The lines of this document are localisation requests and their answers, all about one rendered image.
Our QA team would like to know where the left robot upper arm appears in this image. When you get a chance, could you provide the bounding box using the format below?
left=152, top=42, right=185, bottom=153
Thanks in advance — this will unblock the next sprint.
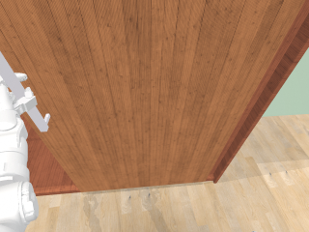
left=0, top=181, right=39, bottom=232

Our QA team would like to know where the robot left hand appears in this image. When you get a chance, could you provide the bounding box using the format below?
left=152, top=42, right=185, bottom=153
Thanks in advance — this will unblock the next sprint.
left=0, top=72, right=38, bottom=115

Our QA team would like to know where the handle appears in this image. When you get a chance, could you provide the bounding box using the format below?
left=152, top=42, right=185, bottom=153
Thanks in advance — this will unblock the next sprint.
left=0, top=51, right=50, bottom=132

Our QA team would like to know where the left robot forearm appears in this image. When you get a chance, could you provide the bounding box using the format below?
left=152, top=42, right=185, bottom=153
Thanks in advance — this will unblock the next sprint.
left=0, top=109, right=30, bottom=187

